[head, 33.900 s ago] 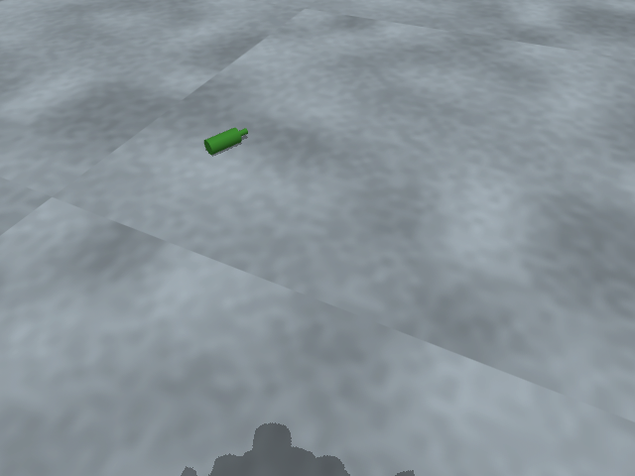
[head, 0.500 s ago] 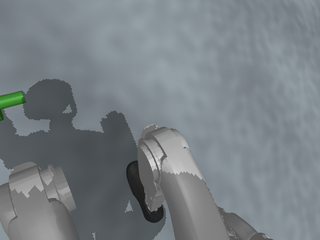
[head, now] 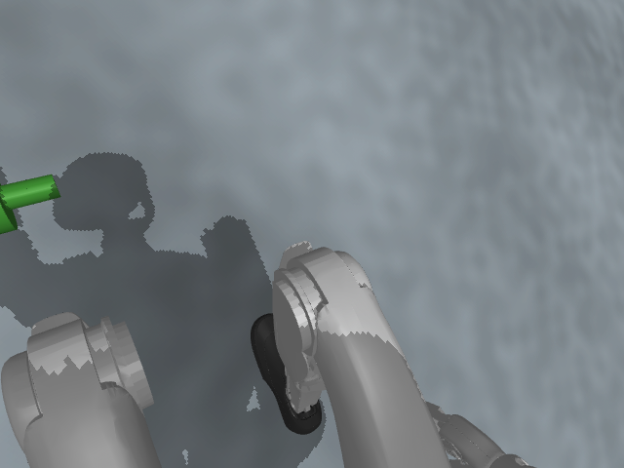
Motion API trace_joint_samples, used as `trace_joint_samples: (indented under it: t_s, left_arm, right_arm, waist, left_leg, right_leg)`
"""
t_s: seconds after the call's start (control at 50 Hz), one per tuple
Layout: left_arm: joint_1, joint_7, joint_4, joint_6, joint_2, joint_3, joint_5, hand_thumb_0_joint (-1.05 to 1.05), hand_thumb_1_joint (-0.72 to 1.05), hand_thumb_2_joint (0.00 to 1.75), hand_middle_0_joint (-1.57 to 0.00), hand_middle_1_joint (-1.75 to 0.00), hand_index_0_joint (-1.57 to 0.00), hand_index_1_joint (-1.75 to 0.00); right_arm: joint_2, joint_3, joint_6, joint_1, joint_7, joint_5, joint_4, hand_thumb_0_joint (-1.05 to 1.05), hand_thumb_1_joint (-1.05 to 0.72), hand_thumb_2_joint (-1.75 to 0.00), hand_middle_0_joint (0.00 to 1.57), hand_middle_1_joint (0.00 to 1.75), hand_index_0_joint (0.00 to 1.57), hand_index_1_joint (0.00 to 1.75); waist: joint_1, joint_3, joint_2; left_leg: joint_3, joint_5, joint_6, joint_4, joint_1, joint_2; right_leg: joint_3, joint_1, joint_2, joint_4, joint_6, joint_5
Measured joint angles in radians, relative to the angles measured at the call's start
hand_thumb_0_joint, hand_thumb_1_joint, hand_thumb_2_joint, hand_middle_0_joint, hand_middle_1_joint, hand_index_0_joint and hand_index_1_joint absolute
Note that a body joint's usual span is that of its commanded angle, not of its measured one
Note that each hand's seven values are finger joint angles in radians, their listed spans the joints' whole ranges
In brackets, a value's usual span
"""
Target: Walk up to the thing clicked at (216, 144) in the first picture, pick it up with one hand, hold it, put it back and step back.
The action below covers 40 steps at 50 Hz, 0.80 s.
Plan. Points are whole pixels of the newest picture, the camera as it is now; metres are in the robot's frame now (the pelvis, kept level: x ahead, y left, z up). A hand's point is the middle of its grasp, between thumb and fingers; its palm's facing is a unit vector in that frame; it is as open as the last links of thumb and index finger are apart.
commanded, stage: withdraw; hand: left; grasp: from above
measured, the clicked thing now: out of the picture +0.46 +0.29 -0.26
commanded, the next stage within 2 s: home in 0.96 s
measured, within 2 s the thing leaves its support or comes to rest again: neither
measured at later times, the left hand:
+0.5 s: hand out of the picture +0.44 +0.35 -0.10, palm faces -0.33 -0.04 -0.94, open 14.0 cm
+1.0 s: hand out of the picture +0.40 +0.33 -0.11, palm faces -0.49 -0.09 -0.87, open 14.0 cm
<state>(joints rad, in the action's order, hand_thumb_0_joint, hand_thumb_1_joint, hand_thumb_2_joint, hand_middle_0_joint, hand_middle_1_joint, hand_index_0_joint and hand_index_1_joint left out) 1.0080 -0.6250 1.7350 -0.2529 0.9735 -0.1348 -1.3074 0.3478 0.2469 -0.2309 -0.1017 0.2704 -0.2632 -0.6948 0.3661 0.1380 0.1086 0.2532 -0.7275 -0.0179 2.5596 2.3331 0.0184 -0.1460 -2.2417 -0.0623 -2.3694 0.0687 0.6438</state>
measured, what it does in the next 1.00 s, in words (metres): stands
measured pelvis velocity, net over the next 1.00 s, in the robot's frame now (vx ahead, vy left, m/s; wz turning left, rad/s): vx -0.01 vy -0.01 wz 0.12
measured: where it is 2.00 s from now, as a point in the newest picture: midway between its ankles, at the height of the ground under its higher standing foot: (221, 437)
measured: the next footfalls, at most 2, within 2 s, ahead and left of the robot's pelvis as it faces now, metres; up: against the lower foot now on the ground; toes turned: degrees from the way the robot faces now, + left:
none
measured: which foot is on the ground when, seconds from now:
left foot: down 0.00-1.00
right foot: down 0.00-1.00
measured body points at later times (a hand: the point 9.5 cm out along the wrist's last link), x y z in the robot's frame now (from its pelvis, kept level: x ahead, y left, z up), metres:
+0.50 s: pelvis +0.01 +0.00 +0.03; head +0.22 +0.08 +0.42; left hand +0.46 +0.35 -0.05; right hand +0.10 -0.26 -0.07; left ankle +0.06 +0.12 -0.27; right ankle +0.12 -0.12 -0.27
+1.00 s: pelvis -0.01 -0.01 +0.05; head +0.21 +0.09 +0.43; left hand +0.43 +0.34 -0.06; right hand +0.08 -0.29 -0.05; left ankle +0.06 +0.12 -0.27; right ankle +0.12 -0.12 -0.27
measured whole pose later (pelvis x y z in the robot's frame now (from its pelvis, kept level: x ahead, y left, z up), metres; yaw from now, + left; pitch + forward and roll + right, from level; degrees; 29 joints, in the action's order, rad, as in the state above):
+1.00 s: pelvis -0.01 -0.01 +0.05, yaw +7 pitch +33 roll -8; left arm 0.97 -0.33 1.46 -0.28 0.77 -0.01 -1.26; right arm 0.33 0.08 -0.02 -0.16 0.11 -0.13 -0.71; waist 0.24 -0.05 0.02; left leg 0.14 -0.65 -0.02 2.34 2.27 0.03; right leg -0.06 -2.21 -0.02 -2.25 0.04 0.62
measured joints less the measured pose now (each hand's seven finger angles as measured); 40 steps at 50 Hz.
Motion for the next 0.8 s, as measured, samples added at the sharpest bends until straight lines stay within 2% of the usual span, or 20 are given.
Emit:
trace_joint_samples:
  t_s: [0.1, 0.2, 0.26, 0.34, 0.4, 0.44, 0.52, 0.58, 0.64, 0.68, 0.74, 0.8]
  left_arm:
    - [0.008, -0.008, 0.011, -0.012, 0.004, 0.018, -0.015, 0.0, -0.47, 1.02, -0.12, -1.02, -0.11, -1.02]
    - [-0.001, -0.03, -0.024, -0.001, -0.008, -0.003, -0.024, 0.0, -0.48, 1.01, -0.1, -1.03, -0.1, -1.02]
    - [-0.025, -0.037, -0.1, 0.024, -0.041, -0.023, -0.01, 0.0, -0.49, 1.0, -0.1, -1.02, -0.1, -1.02]
    - [-0.09, -0.016, -0.257, 0.077, -0.123, -0.029, 0.031, 0.0, -0.5, 1.0, -0.1, -1.01, -0.1, -1.01]
    - [-0.117, 0.029, -0.324, 0.134, -0.179, 0.007, 0.071, 0.0, -0.5, 1.0, -0.1, -1.0, -0.1, -1.0]
    - [-0.117, 0.079, -0.339, 0.17, -0.207, 0.041, 0.102, 0.0, -0.5, 1.0, -0.09, -1.0, -0.09, -1.0]
    - [-0.106, 0.214, -0.38, 0.211, -0.246, 0.097, 0.169, 0.0, -0.5, 1.0, -0.09, -1.0, -0.09, -1.0]
    - [-0.091, 0.313, -0.422, 0.207, -0.273, 0.131, 0.207, 0.0, -0.51, 1.01, -0.1, -1.0, -0.09, -1.01]
    - [-0.082, 0.394, -0.451, 0.179, -0.287, 0.151, 0.211, 0.0, -0.52, 1.02, -0.1, -1.01, -0.09, -1.01]
    - [-0.08, 0.427, -0.46, 0.153, -0.29, 0.152, 0.204, 0.0, -0.52, 1.02, -0.1, -1.01, -0.09, -1.02]
    - [-0.08, 0.449, -0.459, 0.111, -0.287, 0.143, 0.187, 0.0, -0.52, 1.03, -0.1, -1.01, -0.09, -1.02]
    - [-0.081, 0.445, -0.443, 0.067, -0.27, 0.135, 0.159, 0.0, -0.53, 1.03, -0.1, -1.01, -0.09, -1.02]
  right_arm:
    - [-0.001, 0.004, 0.005, 0.001, -0.005, -0.003, 0.001, 0.01, -0.9, -0.9, 0.2, 0.3, 0.2, 0.3]
    - [-0.001, -0.003, -0.006, -0.007, -0.002, -0.003, 0.002, 0.01, -0.9, -0.9, 0.2, 0.3, 0.2, 0.3]
    - [-0.006, -0.022, -0.009, -0.024, 0.007, 0.006, -0.008, 0.01, -0.9, -0.9, 0.2, 0.3, 0.2, 0.3]
    - [-0.022, -0.07, 0.015, -0.054, 0.023, 0.038, -0.033, 0.01, -0.9, -0.9, 0.2, 0.3, 0.2, 0.3]
    - [-0.034, -0.109, 0.047, -0.06, 0.028, 0.075, -0.054, 0.01, -0.9, -0.9, 0.2, 0.3, 0.2, 0.3]
    - [-0.04, -0.134, 0.071, -0.053, 0.024, 0.099, -0.06, 0.01, -0.9, -0.9, 0.2, 0.3, 0.2, 0.3]
    - [-0.045, -0.174, 0.112, -0.033, 0.003, 0.134, -0.044, 0.01, -0.91, -0.9, 0.2, 0.3, 0.2, 0.3]
    - [-0.045, -0.192, 0.139, -0.027, -0.022, 0.156, -0.027, 0.01, -0.91, -0.9, 0.2, 0.3, 0.2, 0.3]
    - [-0.042, -0.199, 0.167, -0.028, -0.054, 0.17, -0.007, 0.01, -0.91, -0.9, 0.2, 0.3, 0.2, 0.3]
    - [-0.038, -0.201, 0.185, -0.032, -0.077, 0.175, 0.007, 0.01, -0.91, -0.9, 0.2, 0.3, 0.2, 0.3]
    - [-0.031, -0.198, 0.204, -0.041, -0.109, 0.178, 0.02, 0.01, -0.91, -0.9, 0.2, 0.3, 0.2, 0.3]
    - [-0.023, -0.192, 0.217, -0.048, -0.133, 0.175, 0.023, 0.01, -0.91, -0.9, 0.2, 0.3, 0.2, 0.3]
  waist:
    - [0.004, 0.001, 0.006]
    - [0.002, 0.0, 0.004]
    - [-0.012, -0.025, -0.008]
    - [-0.045, -0.108, -0.054]
    - [-0.075, -0.18, -0.099]
    - [-0.096, -0.213, -0.125]
    - [-0.135, -0.234, -0.16]
    - [-0.161, -0.233, -0.17]
    - [-0.174, -0.23, -0.172]
    - [-0.176, -0.228, -0.168]
    - [-0.173, -0.223, -0.156]
    - [-0.164, -0.216, -0.137]
  left_leg:
    - [0.001, 0.004, -0.002, 0.0, -0.002, 0.0]
    - [-0.001, 0.005, -0.001, -0.003, -0.005, -0.003]
    - [-0.003, 0.001, -0.004, -0.01, -0.002, -0.005]
    - [-0.016, -0.008, -0.008, -0.033, 0.008, -0.005]
    - [-0.039, -0.012, -0.004, -0.065, 0.006, -0.006]
    - [-0.059, -0.011, 0.002, -0.091, -0.004, -0.009]
    - [-0.097, 0.004, 0.012, -0.154, -0.047, -0.012]
    - [-0.118, 0.022, 0.012, -0.205, -0.084, -0.009]
    - [-0.127, 0.04, 0.008, -0.248, -0.117, -0.005]
    - [-0.129, 0.051, 0.005, -0.27, -0.131, -0.001]
    - [-0.128, 0.065, 0.001, -0.29, -0.143, 0.003]
    - [-0.124, 0.074, -0.004, -0.293, -0.141, 0.005]
  right_leg:
    - [-0.001, 0.001, -0.001, 0.0, -0.001, -0.005]
    - [0.0, 0.002, -0.002, 0.003, -0.001, -0.008]
    - [0.002, -0.005, -0.002, 0.007, -0.007, -0.006]
    - [0.01, -0.02, 0.006, 0.017, -0.018, 0.008]
    - [0.028, -0.022, 0.013, 0.033, -0.019, 0.022]
    - [0.043, -0.016, 0.016, 0.048, -0.016, 0.027]
    - [0.075, 0.018, 0.022, 0.088, -0.009, 0.024]
    - [0.09, 0.051, 0.031, 0.122, -0.012, 0.016]
    - [0.097, 0.079, 0.038, 0.153, -0.019, 0.006]
    - [0.098, 0.092, 0.043, 0.169, -0.023, -0.001]
    - [0.096, 0.102, 0.048, 0.183, -0.029, -0.01]
    - [0.092, 0.099, 0.049, 0.184, -0.034, -0.018]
